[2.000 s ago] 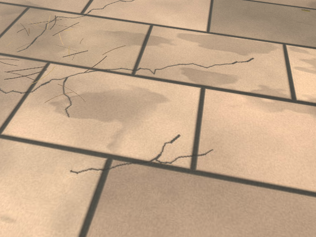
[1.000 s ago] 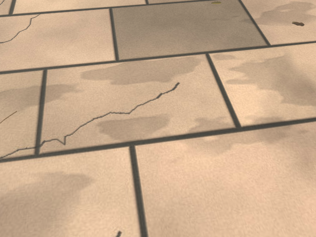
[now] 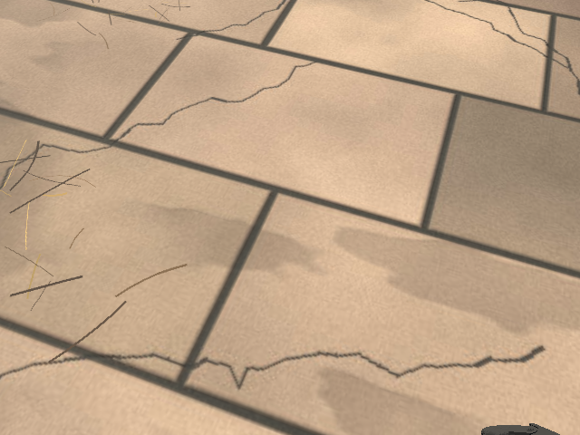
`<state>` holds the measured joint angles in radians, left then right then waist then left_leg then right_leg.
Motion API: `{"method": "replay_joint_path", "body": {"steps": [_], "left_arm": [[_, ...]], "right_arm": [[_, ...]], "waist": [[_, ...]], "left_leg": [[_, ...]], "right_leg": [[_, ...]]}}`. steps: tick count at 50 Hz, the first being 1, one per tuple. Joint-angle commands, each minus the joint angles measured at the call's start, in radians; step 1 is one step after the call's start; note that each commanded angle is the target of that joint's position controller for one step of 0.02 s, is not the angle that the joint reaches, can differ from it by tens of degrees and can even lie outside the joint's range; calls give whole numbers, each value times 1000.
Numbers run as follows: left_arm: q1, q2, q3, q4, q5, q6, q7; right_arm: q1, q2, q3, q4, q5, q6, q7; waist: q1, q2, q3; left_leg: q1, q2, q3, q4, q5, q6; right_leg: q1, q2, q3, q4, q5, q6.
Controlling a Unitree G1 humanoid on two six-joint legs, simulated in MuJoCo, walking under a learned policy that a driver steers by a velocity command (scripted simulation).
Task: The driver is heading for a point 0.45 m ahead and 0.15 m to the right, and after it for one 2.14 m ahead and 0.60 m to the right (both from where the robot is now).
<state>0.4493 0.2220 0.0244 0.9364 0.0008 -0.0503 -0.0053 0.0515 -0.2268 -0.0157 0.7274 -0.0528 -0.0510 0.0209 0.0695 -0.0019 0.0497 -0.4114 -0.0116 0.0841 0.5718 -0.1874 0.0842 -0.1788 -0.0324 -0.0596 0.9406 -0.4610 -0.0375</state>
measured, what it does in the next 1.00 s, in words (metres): walks ahead, turning right: right foot, then left foot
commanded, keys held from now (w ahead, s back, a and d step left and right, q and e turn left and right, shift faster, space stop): w+e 0.48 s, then e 0.30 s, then no key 0.18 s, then q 0.04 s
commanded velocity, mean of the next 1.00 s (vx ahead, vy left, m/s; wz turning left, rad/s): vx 0.35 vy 0.00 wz -0.43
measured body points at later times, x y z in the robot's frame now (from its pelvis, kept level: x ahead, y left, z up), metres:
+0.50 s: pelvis +0.26 -0.04 -0.01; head +0.29 -0.06 +0.43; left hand +0.50 +0.14 -0.12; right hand +0.16 -0.28 -0.16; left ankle +0.08 +0.08 -0.69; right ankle +0.34 -0.12 -0.73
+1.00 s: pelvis +0.42 -0.07 +0.01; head +0.44 -0.08 +0.45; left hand +0.60 +0.15 -0.13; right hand +0.41 -0.37 -0.11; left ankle +0.52 -0.01 -0.73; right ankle +0.34 -0.12 -0.73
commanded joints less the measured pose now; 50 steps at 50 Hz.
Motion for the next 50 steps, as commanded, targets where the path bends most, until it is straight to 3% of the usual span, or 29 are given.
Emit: {"method": "replay_joint_path", "body": {"steps": [1, 2, 4, 8, 12, 17, 19, 21, 22, 23, 24, 25, 26, 27, 28, 29, 30, 31, 33, 36, 40, 45, 48, 49, 50], "left_arm": [[-59, 129, 35, -94, -7, -18, 2], [-55, 118, 38, -75, 4, -7, 1], [0, 81, 37, -47, 25, 22, -11], [-118, 60, 44, -84, 27, 40, -33], [-255, 41, 35, -130, 27, 38, -45], [-414, 37, 21, -196, 34, 36, -61], [-421, 47, 24, -207, 37, 36, -60], [-365, 66, 34, -197, 39, 38, -52], [-289, 83, 43, -178, 38, 35, -47], [-170, 108, 59, -143, 42, 26, -39], [-13, 179, 88, -98, 54, 21, -24], [-52, 304, 122, -125, 41, 30, -10], [-36, 313, 123, -141, 12, 39, -8], [-88, 278, 113, -131, 6, 38, 5], [-127, 214, 97, -123, 2, 32, 9], [-166, 178, 86, -124, -2, 26, 11], [-203, 153, 76, -133, -5, 23, 12], [-209, 149, 71, -137, -5, 18, 8], [-198, 183, 77, -133, 1, 8, 3], [-167, 201, 81, -135, 4, 15, 5], [-127, 202, 81, -139, 5, 35, 12], [-101, 188, 73, -133, 23, 49, 19], [-135, 192, 69, -136, 22, 57, 26], [-164, 182, 63, -136, 13, 57, 31], [-178, 154, 49, -139, 1, 50, 35]], "right_arm": [[256, -152, -53, 49, 24, -7, -22], [222, -112, -42, 51, 26, -18, -21], [215, -81, -33, 64, 29, -33, -21], [256, -101, -44, 105, 37, -58, -28], [298, -88, -41, 138, 35, -58, -32], [373, -122, -47, 183, 33, -51, -45], [381, -137, -50, 196, 30, -41, -51], [372, -169, -56, 200, 27, -30, -58], [365, -185, -61, 200, 25, -19, -59], [359, -198, -64, 195, 28, -9, -58], [344, -190, -61, 172, 30, -9, -53], [361, -79, -43, 92, 53, -21, -35], [276, -159, -55, 64, 46, -32, -32], [218, -129, -46, 48, 54, -41, -32], [236, -119, -41, 58, 57, -47, -38], [227, -118, -44, 60, 40, -35, -41], [253, -117, -44, 66, 20, -14, -41], [271, -111, -45, 67, 11, 8, -39], [278, -93, -41, 58, 15, 33, -36], [210, -93, -39, 28, 21, 45, -38], [112, -110, -36, -8, 29, 54, -42], [69, -123, -32, -16, 39, 49, -48], [117, -128, -33, -2, 45, 39, -55], [167, -118, -31, 18, 41, 34, -57], [210, -111, -27, 35, 31, 23, -60]], "waist": [[-126, 66, -117], [-99, 74, -65], [-62, 98, -42], [-51, 73, 11], [-69, 68, 44], [-108, 62, 72], [-98, 64, 60], [-65, 94, 7], [-30, 99, -41], [22, 87, -112], [98, 11, -200], [25, -286, -288], [61, -98, -339], [32, -30, -223], [-17, 30, -110], [-54, 54, -64], [-84, 43, -58], [-99, 28, -75], [-116, 9, -100], [-93, -29, -117], [-52, -69, -123], [-19, -88, -91], [-39, -96, -69], [-74, -80, -70], [-99, -44, -88]], "left_leg": [[469, 349, -377, -309, 125, 136], [389, 305, -291, -340, 163, 95], [291, 276, -200, -386, 204, 76], [303, 261, -80, -445, 247, 74], [327, 237, 23, -447, 290, 64], [425, 268, 103, -414, 421, 50], [489, 279, 135, -343, 611, 37], [534, 283, 165, -193, 913, 25], [536, 283, 173, -57, 993, 25], [480, 277, 179, 135, 929, 16], [293, 248, 185, 420, 662, -17], [-180, 12, 166, 866, -263, -97], [-289, -22, -76, 964, -329, -99], [-320, 48, -122, 926, -241, -92], [-269, 83, -112, 816, -194, -94], [-220, 108, -123, 726, -192, -98], [-158, 103, -117, 686, -185, -108], [-115, 99, -117, 644, -185, -118], [-95, 80, -100, 569, -161, -135], [-118, 68, -89, 458, -84, -146], [-139, 57, -103, 341, -7, -141], [-100, 33, -111, 210, -60, -106], [23, 9, -109, 50, -98, -69], [112, 9, -99, -83, -20, -54], [259, 52, -142, -228, 176, -34]], "right_leg": [[-453, -41, 113, 248, 94, -43], [-414, -56, 108, 206, 124, -37], [-335, -58, 98, 190, 161, -24], [-458, -70, 88, 146, 294, -8], [-505, -65, 56, -27, 429, -2], [-459, -36, -40, -249, 449, -43], [-419, -2, -72, -292, 377, -77], [-318, 65, -113, -302, 265, -119], [-232, 102, -121, -317, 212, -145], [-74, 132, -105, -378, 210, -174], [170, 48, 49, -455, 165, -226], [488, -279, 624, -542, 267, -390], [491, -339, 769, -620, 540, -441], [399, -322, 577, -595, 741, -410], [239, -275, 459, -594, 928, -354], [146, -204, 369, -600, 969, -298], [75, -166, 315, -613, 1008, -277], [41, -147, 292, -617, 1044, -266], [11, -113, 255, -607, 1137, -256], [12, -79, 248, -591, 1130, -221], [56, -76, 296, -572, 1017, -180], [121, -110, 349, -523, 1016, -178], [106, -113, 390, -469, 988, -156], [87, -96, 378, -436, 932, -128], [30, -62, 359, -390, 832, -82]]}}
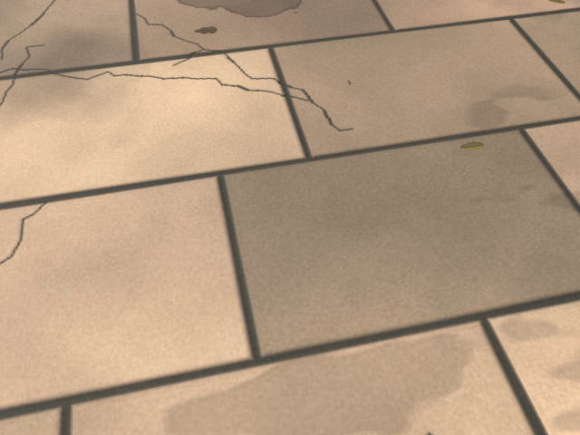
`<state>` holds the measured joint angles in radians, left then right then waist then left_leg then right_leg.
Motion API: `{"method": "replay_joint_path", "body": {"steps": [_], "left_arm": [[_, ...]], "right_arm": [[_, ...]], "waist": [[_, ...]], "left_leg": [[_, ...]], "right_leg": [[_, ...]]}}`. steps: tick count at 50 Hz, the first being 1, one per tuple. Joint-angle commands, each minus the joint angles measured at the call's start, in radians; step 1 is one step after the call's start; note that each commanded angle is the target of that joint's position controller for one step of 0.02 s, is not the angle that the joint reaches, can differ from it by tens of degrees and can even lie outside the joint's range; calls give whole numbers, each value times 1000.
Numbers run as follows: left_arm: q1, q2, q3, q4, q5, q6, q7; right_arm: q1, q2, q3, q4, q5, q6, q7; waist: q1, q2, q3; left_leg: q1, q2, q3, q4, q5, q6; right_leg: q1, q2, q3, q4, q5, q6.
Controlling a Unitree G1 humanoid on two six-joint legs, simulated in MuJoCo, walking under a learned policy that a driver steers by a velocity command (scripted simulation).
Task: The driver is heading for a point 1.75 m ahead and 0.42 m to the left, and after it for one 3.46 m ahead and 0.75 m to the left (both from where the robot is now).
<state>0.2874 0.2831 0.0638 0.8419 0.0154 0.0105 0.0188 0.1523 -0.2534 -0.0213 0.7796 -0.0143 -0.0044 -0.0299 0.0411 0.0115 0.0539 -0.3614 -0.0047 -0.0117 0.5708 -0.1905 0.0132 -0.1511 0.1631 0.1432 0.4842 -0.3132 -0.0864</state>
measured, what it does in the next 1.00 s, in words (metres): steps on the spot, turning left: right foot, then left foot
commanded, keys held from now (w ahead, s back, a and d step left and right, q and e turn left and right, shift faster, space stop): q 0.76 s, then no key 0.20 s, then e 0.04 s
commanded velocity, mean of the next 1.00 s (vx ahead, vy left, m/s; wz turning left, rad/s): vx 0.01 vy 0.00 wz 0.37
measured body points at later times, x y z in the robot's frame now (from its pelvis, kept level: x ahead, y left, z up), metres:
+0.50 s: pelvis -0.01 -0.02 +0.00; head +0.03 -0.02 +0.45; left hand +0.03 +0.28 -0.11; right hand +0.14 -0.28 -0.13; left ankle +0.05 +0.10 -0.72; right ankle +0.01 -0.11 -0.74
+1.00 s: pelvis -0.03 +0.00 +0.00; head -0.02 +0.03 +0.45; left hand -0.11 +0.28 -0.14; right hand +0.21 -0.17 -0.10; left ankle -0.08 +0.07 -0.73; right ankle +0.01 -0.12 -0.71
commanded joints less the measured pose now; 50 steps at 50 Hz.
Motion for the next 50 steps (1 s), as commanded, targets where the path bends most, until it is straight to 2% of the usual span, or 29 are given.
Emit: {"method": "replay_joint_path", "body": {"steps": [1, 2, 3, 4, 5, 6, 8, 11, 17, 20, 22, 23, 24, 25, 26, 27, 28, 29, 31, 33, 35, 39, 43, 45, 46, 47, 48, 49, 50], "left_arm": [[37, 21, -18, -55, -12, -19, 12], [142, 30, -10, -9, -18, 7, 18], [105, 81, -5, 10, 1, 22, 24], [48, 90, -1, 9, 4, 28, 22], [9, 96, 1, 8, 3, 32, 20], [-15, 106, 5, 3, 4, 38, 15], [-21, 98, 2, 11, 1, 42, 11], [-71, 77, -3, 1, -4, 40, 17], [-115, 66, -11, -23, -12, 27, 26], [-59, 71, -13, -18, -16, 16, 31], [27, 72, -11, 3, -15, 6, 37], [35, 123, 0, 0, -4, 0, 46], [-5, 232, 22, -33, 12, 1, 51], [-113, 253, 28, -62, 25, 3, 44], [-141, 174, 7, -75, 25, 0, 39], [-188, 116, -9, -84, 15, -5, 36], [-209, 102, -14, -96, 9, -9, 35], [-201, 101, -15, -104, 8, -11, 38], [-130, 107, -13, -94, 7, -12, 36], [-51, 124, -4, -74, 6, -12, 36], [-13, 141, 4, -64, 8, -11, 33], [-20, 156, 14, -65, 14, -11, 17], [-43, 171, 21, -54, 15, -8, -2], [-73, 170, 21, -47, 2, 1, -6], [-48, 153, 17, -37, -1, 3, -6], [-10, 69, -5, -62, 9, 7, -13], [-60, 43, -16, -77, 1, 26, 6], [-50, 81, -9, -52, -2, 40, 9], [-40, 60, -15, -29, -11, 43, 3]], "right_arm": [[126, -128, -20, -23, -19, -33, -16], [78, -128, -9, -19, 1, -22, -9], [81, -86, 4, -12, 0, -18, 4], [67, -91, 5, -6, -1, -17, 12], [46, -118, -3, -6, -1, -9, 14], [48, -156, -17, -2, 3, -3, 11], [61, -187, -38, 5, 10, 9, 11], [82, -182, -54, 16, 12, 18, 16], [83, -184, -81, 23, -3, 39, 26], [36, -190, -91, 15, -4, 52, 36], [-12, -190, -94, 4, 5, 65, 37], [-6, -161, -87, -7, 13, 64, 36], [33, -98, -74, -27, 27, 59, 34], [33, -154, -87, -6, -3, 56, 22], [36, -190, -98, 5, -11, 56, 23], [77, -178, -100, 27, -12, 59, 30], [111, -169, -99, 43, -16, 66, 36], [126, -164, -98, 53, -16, 71, 43], [89, -155, -91, 42, -11, 77, 53], [33, -142, -82, 18, -7, 80, 60], [2, -134, -76, 1, -2, 84, 66], [-31, -113, -63, -28, 9, 88, 74], [-1, -104, -54, -27, 18, 81, 61], [54, -91, -48, -5, 11, 67, 51], [68, -121, -50, 0, -6, 53, 43], [87, -199, -58, -11, -24, 36, 33], [73, -249, -66, -7, -2, 29, 27], [49, -161, -41, 1, 2, 22, 25], [-18, -98, -16, 0, -1, 19, 19]], "waist": [[-39, 107, -171], [8, 208, -196], [-11, 150, -149], [-19, 122, -103], [-14, 108, -88], [-14, 132, -67], [-15, 129, -77], [-33, 112, -88], [-58, 136, -111], [-38, 153, -116], [9, 140, -102], [4, 52, -77], [-30, -199, -88], [-38, -190, -15], [-66, -107, 1], [-105, -83, 12], [-118, -102, 3], [-110, -128, -8], [-69, -130, -19], [-24, -134, -31], [-1, -149, -45], [8, -171, -58], [-9, -199, -84], [-58, -168, -90], [-67, -97, -105], [-46, 156, -150], [-70, 229, -112], [-54, 106, -84], [-31, 122, -49]], "left_leg": [[346, 256, -275, -255, 531, 87], [308, 375, -408, -211, 790, 246], [265, 368, -448, -239, 710, 287], [235, 317, -409, -255, 596, 266], [226, 258, -372, -262, 462, 222], [221, 226, -355, -271, 395, 193], [236, 186, -341, -277, 335, 177], [244, 168, -350, -284, 249, 192], [188, 151, -424, -306, 72, 199], [114, 131, -460, -312, 20, 166], [15, 85, -453, -290, -85, 103], [-72, 17, -402, -218, -222, 44], [-196, -127, -220, 35, -332, -6], [-204, -146, -104, 264, -341, -17], [-127, -94, -123, 403, -300, -12], [-110, -90, -113, 483, -245, -10], [-123, -85, -98, 545, -207, -17], [-147, -81, -77, 590, -198, -27], [-196, -64, -50, 564, -203, -53], [-231, -49, -38, 492, -218, -72], [-223, -38, -24, 426, -245, -77], [-98, -21, 23, 274, -282, -55], [50, -43, 63, 98, -273, -11], [186, -47, 76, -169, -70, 16], [309, 0, -3, -303, 61, 29], [469, 265, -311, -346, 240, 69], [293, 397, -389, -292, 476, 218], [279, 355, -299, -280, 508, 251], [229, 303, -229, -306, 409, 227]], "right_leg": [[-52, -181, 78, 187, 363, 16], [-64, -55, -9, 218, -228, 41], [-94, -82, -22, 264, -309, 46], [-112, -89, -32, 277, -281, 53], [-126, -91, -48, 285, -248, 66], [-153, -93, -62, 301, -214, 79], [-188, -84, -82, 363, -190, 106], [-241, -94, -90, 393, -175, 126], [-207, -97, -92, 287, -148, 113], [-92, -79, -97, 142, -113, 86], [54, -72, -112, -87, 6, 55], [105, -162, -15, -229, -44, 29], [130, -440, 301, -343, -210, -52], [-74, -550, 366, -371, -168, -131], [-157, -513, 293, -336, -40, -144], [-169, -441, 179, -304, 65, -116], [-129, -390, 94, -278, 148, -93], [-83, -367, 41, -253, 237, -90], [23, -365, -7, -210, 393, -102], [135, -392, -12, -181, 481, -119], [192, -418, -19, -161, 530, -128], [147, -436, -71, -130, 571, -129], [92, -439, -84, -76, 640, -124], [35, -412, -119, -3, 577, -74], [-54, -386, -149, 62, 454, -14], [-245, -299, -226, 269, 22, 56], [-263, -193, -191, 335, -291, 77], [-230, -223, -127, 385, -275, 81], [-210, -223, -107, 370, -218, 82]]}}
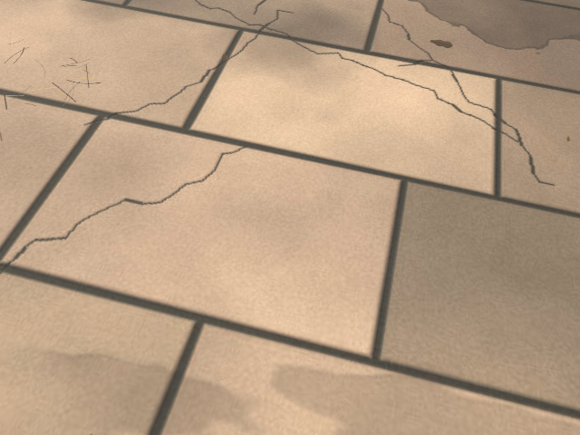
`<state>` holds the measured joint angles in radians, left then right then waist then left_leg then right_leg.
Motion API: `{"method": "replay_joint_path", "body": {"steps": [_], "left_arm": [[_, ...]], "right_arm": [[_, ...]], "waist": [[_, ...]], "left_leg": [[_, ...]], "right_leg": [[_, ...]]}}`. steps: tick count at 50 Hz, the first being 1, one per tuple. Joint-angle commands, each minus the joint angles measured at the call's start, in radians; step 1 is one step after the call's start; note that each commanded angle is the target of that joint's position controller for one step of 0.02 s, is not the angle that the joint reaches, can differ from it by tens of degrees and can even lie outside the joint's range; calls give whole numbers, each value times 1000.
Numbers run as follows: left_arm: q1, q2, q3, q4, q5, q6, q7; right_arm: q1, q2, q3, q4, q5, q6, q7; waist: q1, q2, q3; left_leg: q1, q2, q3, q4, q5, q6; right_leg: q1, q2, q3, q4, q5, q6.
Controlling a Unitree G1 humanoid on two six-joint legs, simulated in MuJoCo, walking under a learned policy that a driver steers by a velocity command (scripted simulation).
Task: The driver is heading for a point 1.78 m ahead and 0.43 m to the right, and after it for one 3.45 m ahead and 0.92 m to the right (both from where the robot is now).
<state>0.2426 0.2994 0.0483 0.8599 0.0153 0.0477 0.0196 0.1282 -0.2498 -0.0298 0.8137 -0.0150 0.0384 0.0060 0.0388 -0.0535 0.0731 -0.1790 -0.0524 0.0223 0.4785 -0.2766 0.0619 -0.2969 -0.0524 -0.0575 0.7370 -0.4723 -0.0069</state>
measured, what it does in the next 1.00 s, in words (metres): steps on the spot, turning right: right foot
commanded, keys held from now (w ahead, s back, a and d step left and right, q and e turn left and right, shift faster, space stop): e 0.74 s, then no key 0.18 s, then q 0.08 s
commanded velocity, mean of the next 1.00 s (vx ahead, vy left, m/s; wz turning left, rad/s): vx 0.00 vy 0.00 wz -0.36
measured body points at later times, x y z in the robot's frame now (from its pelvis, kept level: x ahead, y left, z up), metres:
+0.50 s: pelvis -0.03 -0.03 -0.01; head +0.00 -0.06 +0.44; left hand +0.13 +0.23 -0.12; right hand +0.00 -0.32 -0.15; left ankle -0.02 +0.09 -0.71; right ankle -0.05 -0.10 -0.74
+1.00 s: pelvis -0.02 -0.03 +0.01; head +0.00 -0.04 +0.46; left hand +0.17 +0.18 -0.12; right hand -0.04 -0.33 -0.12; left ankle +0.04 +0.08 -0.71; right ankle -0.05 -0.10 -0.74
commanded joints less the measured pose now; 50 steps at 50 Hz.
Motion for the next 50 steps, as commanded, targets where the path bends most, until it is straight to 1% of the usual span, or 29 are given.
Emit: {"method": "replay_joint_path", "body": {"steps": [1, 2, 3, 4, 5, 6, 10, 12, 15, 18, 19, 20, 21, 22, 23, 24, 25, 26, 27, 28, 29, 31, 33, 35, 37, 41, 46, 49, 50], "left_arm": [[25, 53, 4, -17, -13, 3, -4], [35, 70, 11, 3, -2, 3, -8], [55, 79, 14, 21, 3, 1, -12], [59, 85, 19, 27, 1, 1, -14], [59, 83, 21, 29, -3, 1, -14], [52, 79, 22, 29, -6, 3, -14], [9, 62, 26, 12, -2, 14, -16], [-4, 48, 25, 0, 0, 15, -21], [-14, 32, 22, -20, -2, 14, -29], [-9, 32, 22, -40, -10, 12, -37], [-2, 32, 23, -45, -12, 10, -40], [16, 28, 23, -45, -12, 6, -43], [42, 27, 23, -42, -10, -3, -43], [55, 71, 33, -43, 1, -17, -36], [54, 216, 64, -72, 8, -30, -27], [124, 249, 77, -50, 1, -29, -29], [97, 204, 68, -50, -5, -26, -24], [26, 156, 56, -65, -13, -22, -19], [-41, 131, 49, -87, -12, -17, -14], [-55, 117, 44, -97, -16, -16, -10], [-46, 113, 42, -99, -17, -17, -12], [-7, 130, 47, -91, -19, -25, -16], [14, 143, 52, -88, -18, -27, -15], [26, 145, 52, -89, -14, -26, -13], [35, 152, 55, -92, -10, -24, -12], [39, 144, 48, -96, 1, -27, -8], [23, 134, 35, -88, 11, -27, -5], [-19, 84, 5, -73, 17, -31, 2], [-27, 70, -6, -60, 14, -31, 6]], "right_arm": [[-44, -69, 7, -33, -11, -23, -25], [-47, -77, 11, -25, -10, -28, -37], [-29, -100, 7, -12, -9, -29, -42], [-7, -124, 1, -2, -2, -28, -45], [7, -141, -5, 4, 4, -25, -46], [14, -149, -9, 6, 7, -22, -47], [32, -142, -20, 13, -2, -13, -52], [37, -141, -26, 17, -5, -15, -54], [33, -150, -35, 18, -10, -19, -50], [22, -169, -45, 13, -15, -18, -41], [16, -178, -49, 10, -14, -17, -39], [4, -185, -53, 8, -11, -13, -38], [-2, -190, -56, 8, -8, -9, -36], [31, -175, -56, 16, -11, -6, -31], [46, -89, -36, -30, -14, 0, -24], [-49, -114, -36, -59, -13, 16, -42], [-28, -125, -38, -47, -3, 23, -45], [-9, -132, -40, -31, 5, 18, -41], [4, -146, -45, -21, 1, 10, -38], [22, -158, -49, -12, -15, 8, -31], [40, -158, -50, -6, -19, 8, -25], [40, -146, -49, -13, -11, 11, -20], [27, -139, -48, -23, -9, 17, -23], [12, -142, -49, -34, -9, 19, -26], [-1, -145, -50, -44, -8, 18, -29], [4, -141, -47, -44, -3, 14, -33], [0, -131, -38, -48, 4, 9, -34], [44, -104, -24, -20, 11, 6, -34], [69, -86, -17, -2, 11, 4, -35]], "waist": [[-6, 179, -38], [-8, 207, -35], [-12, 204, -50], [-18, 183, -64], [-24, 167, -71], [-30, 159, -66], [-52, 168, -21], [-55, 164, -24], [-53, 169, -49], [-46, 187, -80], [-39, 189, -88], [-21, 180, -95], [3, 156, -100], [11, 39, -94], [-18, -250, -98], [41, -170, -81], [3, -72, -54], [-26, -29, -21], [-48, -30, -19], [-48, -53, -39], [-47, -45, -75], [-39, -14, -98], [-29, -24, -89], [-19, -45, -78], [-12, -52, -75], [-6, -48, -93], [-6, -45, -96], [-24, -42, -112], [-41, -36, -112]], "left_leg": [[29, 286, -195, -233, 438, 127], [47, 256, -151, -223, 499, 103], [79, 244, -114, -193, 607, 100], [105, 254, -99, -171, 655, 105], [120, 268, -94, -162, 656, 114], [124, 283, -97, -164, 617, 124], [114, 315, -112, -186, 420, 163], [119, 325, -109, -180, 393, 174], [111, 343, -90, -152, 426, 180], [93, 360, -72, -109, 473, 167], [84, 362, -64, -87, 469, 154], [62, 355, -42, -52, 440, 129], [13, 336, -6, 9, 361, 85], [-76, 281, 54, 148, 191, 13], [-345, 113, 153, 415, -272, -77], [-367, 34, 6, 558, -387, -76], [-378, 66, -41, 630, -318, -75], [-381, 81, -57, 626, -219, -73], [-389, 88, -61, 601, -151, -74], [-385, 83, -52, 614, -112, -81], [-373, 74, -52, 630, -92, -89], [-384, 71, -58, 626, -74, -102], [-407, 72, -65, 596, -66, -111], [-423, 70, -71, 553, -67, -116], [-426, 65, -78, 509, -77, -119], [-381, 62, -74, 441, -94, -113], [-265, 48, -69, 338, -118, -85], [-89, 47, -53, 163, -108, -63], [-10, 44, -45, 50, -52, -56]], "right_leg": [[-42, -6, 103, 81, 7, 8], [-33, 10, 95, 74, 49, 13], [-31, 37, 101, 95, 57, 18], [-40, 52, 106, 123, 52, 22], [-55, 57, 104, 151, 44, 26], [-75, 57, 99, 174, 36, 30], [-146, 42, 74, 196, 14, 39], [-149, 36, 60, 165, 5, 34], [-104, 33, 33, 96, -9, 17], [-36, 39, 6, 13, -2, -9], [-7, 44, -3, -31, 15, -20], [42, 52, -16, -109, 68, -32], [119, 64, -17, -237, 179, -46], [197, 20, 109, -395, 271, -69], [303, -281, 538, -482, 529, -166], [205, -342, 587, -462, 729, -296], [194, -289, 492, -445, 708, -306], [171, -218, 411, -451, 630, -269], [187, -156, 368, -452, 572, -224], [211, -130, 345, -442, 638, -215], [233, -117, 334, -433, 684, -215], [266, -118, 343, -423, 718, -211], [277, -112, 367, -426, 672, -208], [277, -105, 398, -430, 622, -207], [273, -102, 432, -429, 583, -211], [255, -111, 457, -423, 590, -223], [196, -110, 475, -405, 624, -225], [138, -98, 434, -398, 639, -195], [116, -87, 419, -391, 615, -176]]}}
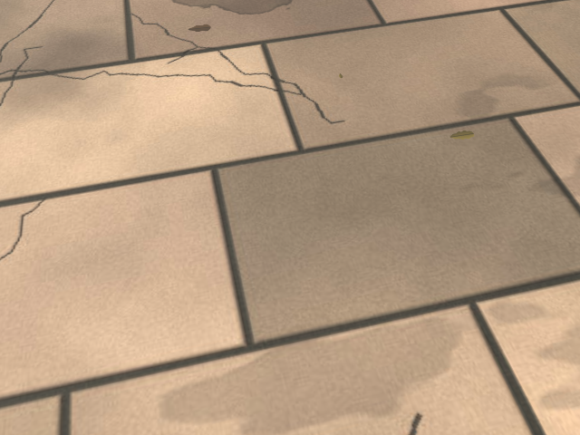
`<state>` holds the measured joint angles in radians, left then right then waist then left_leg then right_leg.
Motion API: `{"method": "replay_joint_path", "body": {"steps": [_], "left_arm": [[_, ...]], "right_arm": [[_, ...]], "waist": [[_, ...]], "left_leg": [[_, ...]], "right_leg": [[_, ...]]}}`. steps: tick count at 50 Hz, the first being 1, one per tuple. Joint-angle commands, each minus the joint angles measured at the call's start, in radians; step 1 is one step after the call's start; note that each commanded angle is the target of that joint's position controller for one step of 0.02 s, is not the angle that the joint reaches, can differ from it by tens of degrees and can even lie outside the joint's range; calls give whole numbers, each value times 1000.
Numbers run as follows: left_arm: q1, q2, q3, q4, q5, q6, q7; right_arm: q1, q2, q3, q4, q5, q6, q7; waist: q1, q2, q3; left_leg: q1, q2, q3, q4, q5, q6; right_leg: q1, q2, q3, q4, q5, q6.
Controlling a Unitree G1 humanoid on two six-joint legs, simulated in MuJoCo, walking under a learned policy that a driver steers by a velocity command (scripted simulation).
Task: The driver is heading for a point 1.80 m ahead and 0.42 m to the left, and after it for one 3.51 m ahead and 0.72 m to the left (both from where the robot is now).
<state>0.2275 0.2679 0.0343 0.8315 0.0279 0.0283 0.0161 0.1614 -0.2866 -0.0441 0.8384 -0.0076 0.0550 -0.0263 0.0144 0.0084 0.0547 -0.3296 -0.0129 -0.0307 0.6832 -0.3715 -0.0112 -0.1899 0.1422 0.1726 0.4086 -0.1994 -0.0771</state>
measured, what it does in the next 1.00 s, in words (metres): walks ahead, turning left: left foot, then right foot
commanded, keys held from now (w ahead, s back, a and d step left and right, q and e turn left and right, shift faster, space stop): q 0.32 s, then w+q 0.36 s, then w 0.20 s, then w+e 0.12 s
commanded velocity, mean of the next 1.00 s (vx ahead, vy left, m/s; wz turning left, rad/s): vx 0.23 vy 0.00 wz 0.35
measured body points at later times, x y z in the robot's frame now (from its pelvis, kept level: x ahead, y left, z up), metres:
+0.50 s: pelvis +0.01 -0.01 +0.00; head +0.04 -0.02 +0.45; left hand +0.01 +0.29 -0.11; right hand +0.18 -0.27 -0.13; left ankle -0.01 +0.12 -0.70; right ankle +0.01 -0.10 -0.74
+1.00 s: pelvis +0.18 +0.11 -0.02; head +0.22 +0.13 +0.43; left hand +0.01 +0.30 -0.16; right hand +0.45 -0.02 -0.13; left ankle +0.21 +0.20 -0.74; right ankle +0.06 -0.08 -0.65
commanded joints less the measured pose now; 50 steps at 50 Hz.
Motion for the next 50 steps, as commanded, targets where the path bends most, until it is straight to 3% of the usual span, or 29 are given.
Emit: {"method": "replay_joint_path", "body": {"steps": [1, 2, 3, 4, 5, 7, 9, 12, 16, 18, 20, 21, 22, 23, 24, 25, 26, 30, 34, 37, 41, 43, 44, 45, 46, 47, 48, 49, 50], "left_arm": [[-20, 101, 1, -21, -6, -11, 13], [8, 98, -3, -11, -3, -16, 14], [43, 98, -1, -14, -1, -20, 14], [59, 114, 7, -1, -16, -10, 19], [40, 130, 8, 12, -7, -5, 28], [-9, 129, 13, 12, -13, -7, 29], [-18, 123, 18, 7, -18, -8, 23], [-56, 106, 19, -13, -21, -9, 25], [-63, 100, 15, -35, -27, -17, 25], [-36, 99, 10, -43, -21, -24, 17], [76, 90, 10, -17, -19, -30, 20], [137, 164, 27, -2, -10, -33, 34], [152, 275, 47, -21, 1, -35, 41], [73, 313, 61, -29, 26, -38, 37], [12, 241, 44, -42, 22, -47, 34], [-33, 188, 30, -51, 8, -58, 30], [-39, 171, 24, -58, 2, -68, 27], [112, 150, 24, -11, -2, -103, 13], [201, 133, 24, 25, -1, -111, 0], [233, 114, 17, 54, 2, -118, -7], [273, 114, 11, 104, -2, -120, -10], [272, 131, 11, 131, -7, -115, -7], [266, 145, 12, 141, -9, -112, -6], [257, 147, 10, 147, -20, -107, -6], [239, 128, 0, 130, -29, -109, -10], [289, -10, -30, 77, -49, -110, -29], [250, 113, 9, 92, -38, -109, -16], [187, 117, 19, 66, -38, -109, -15], [170, 85, 13, 74, -34, -115, -17]], "right_arm": [[64, -33, 5, -9, 1, -18, -4], [47, -59, 4, -10, -8, -29, -9], [41, -139, -6, -25, -22, -43, -13], [-8, -187, -11, -27, -8, -45, -1], [-13, -159, -8, -24, -3, -47, 13], [-7, -160, -13, -22, -3, -45, 22], [19, -176, -24, -19, 1, -40, 18], [80, -187, -43, -2, -2, -32, 14], [43, -185, -63, -11, -3, -14, 14], [26, -184, -72, -15, -4, -2, 23], [-71, -177, -78, -47, -5, 12, 31], [-86, -134, -71, -73, -3, 6, 29], [-33, -36, -45, -94, 7, -9, 30], [-84, -111, -53, -101, -20, -20, 25], [-67, -150, -64, -87, -22, -27, 36], [-16, -150, -67, -60, -25, -30, 51], [19, -143, -65, -42, -30, -31, 63], [-42, -101, -49, -62, -35, -36, 91], [-131, -86, -40, -97, -34, -37, 105], [-192, -51, -22, -124, -36, -48, 108], [-273, -20, 4, -164, -39, -62, 108], [-211, -29, 3, -149, -39, -68, 95], [-113, -44, -6, -118, -36, -75, 84], [60, -67, -18, -59, -39, -86, 71], [232, -126, -39, -7, -56, -96, 53], [323, -229, -62, 4, -68, -99, 36], [312, -233, -68, 1, -28, -93, 33], [196, -190, -56, 2, -17, -93, 30], [143, -108, -33, -1, -20, -106, 36]], "waist": [[-41, -82, -84], [-24, -41, -77], [6, 86, -87], [40, 137, -60], [23, 142, -52], [3, 164, -42], [-6, 178, -47], [-39, 135, -67], [-28, 121, -94], [-14, 129, -129], [74, 119, -88], [96, -11, -50], [75, -258, -107], [51, -173, 0], [0, -96, 46], [-34, -92, 51], [-40, -115, 36], [20, -93, 51], [62, -101, 72], [71, -104, 90], [74, -133, 93], [25, -151, 53], [-28, -151, -10], [-110, -128, -108], [-180, -96, -210], [-151, 163, -368], [-171, 74, -391], [-105, 50, -210], [-73, 19, -86]], "left_leg": [[241, 2, 7, -323, 171, 27], [315, 48, -79, -398, 263, 36], [342, 205, -267, -421, 391, 68], [214, 284, -340, -388, 537, 173], [171, 279, -366, -387, 518, 200], [169, 212, -354, -379, 449, 174], [193, 201, -377, -363, 486, 183], [263, 226, -443, -358, 550, 238], [246, 175, -421, -351, 530, 218], [166, 129, -429, -378, 188, 202], [-70, 43, -408, -364, -164, 142], [-261, -39, -327, -231, -282, 80], [-359, -169, -132, 94, -282, 47], [-401, -94, -131, 209, -127, 43], [-359, -47, -154, 273, -33, 49], [-346, -36, -126, 320, 30, 38], [-344, -31, -98, 366, 65, 28], [-453, 6, -63, 424, 150, 12], [-521, 22, -39, 347, 182, 1], [-483, 12, -9, 205, 207, 12], [-321, 0, 123, -17, 175, 68], [-158, -44, 166, -82, 136, 121], [-33, -78, 174, -109, 129, 148], [191, -92, 166, -189, 196, 175], [475, 30, 39, -209, 164, 206], [782, 404, -464, -265, 50, 305], [672, 449, -644, -372, 108, 328], [522, 400, -439, -392, 139, 292], [368, 345, -303, -421, 312, 243]], "right_leg": [[-29, -267, 169, -49, 293, -72], [-74, -246, 157, -41, 209, -26], [-104, -176, 80, 58, 69, 8], [-70, -87, -18, 35, -100, 26], [-21, -98, -46, 42, -116, 33], [-32, -75, -78, 80, -100, 44], [-83, -60, -109, 146, -154, 58], [-207, -57, -109, 329, -312, 79], [-202, -72, -110, 323, -276, 97], [-90, -60, -128, 222, -274, 84], [161, -51, -152, -44, -152, 53], [294, -160, -28, -166, -267, 26], [336, -474, 356, -295, -577, -39], [134, -541, 461, -348, -626, -106], [71, -492, 390, -335, -597, -107], [76, -428, 282, -328, -509, -83], [105, -384, 189, -325, -418, -66], [215, -365, 26, -305, -172, -67], [287, -380, -63, -291, -5, -71], [278, -378, -125, -275, 181, -78], [255, -386, -197, -246, 411, -81], [255, -394, -232, -146, 750, -74], [260, -394, -247, -21, 941, -66], [203, -371, -267, 162, 962, -47], [2, -340, -270, 390, 700, -29], [-360, -181, -284, 780, -148, 15], [-397, -118, -100, 943, -285, -1], [-440, -175, -78, 934, -192, -11], [-405, -213, -85, 864, -135, -19]]}}
Velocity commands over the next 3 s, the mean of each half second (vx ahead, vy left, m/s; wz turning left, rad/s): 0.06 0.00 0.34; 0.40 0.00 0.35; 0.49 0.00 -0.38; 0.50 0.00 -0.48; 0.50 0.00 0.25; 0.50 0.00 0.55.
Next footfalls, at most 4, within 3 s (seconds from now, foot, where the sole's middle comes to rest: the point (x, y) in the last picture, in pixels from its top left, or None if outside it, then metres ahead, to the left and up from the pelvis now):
0.06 left None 0.04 0.12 -0.78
0.42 right None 0.04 -0.09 -0.78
0.92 left None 0.24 0.22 -0.78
1.46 right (235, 391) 0.57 0.18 -0.78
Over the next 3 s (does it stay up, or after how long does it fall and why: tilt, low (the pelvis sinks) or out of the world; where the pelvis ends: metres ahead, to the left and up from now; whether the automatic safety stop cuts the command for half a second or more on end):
stays up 1.19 0.31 -0.02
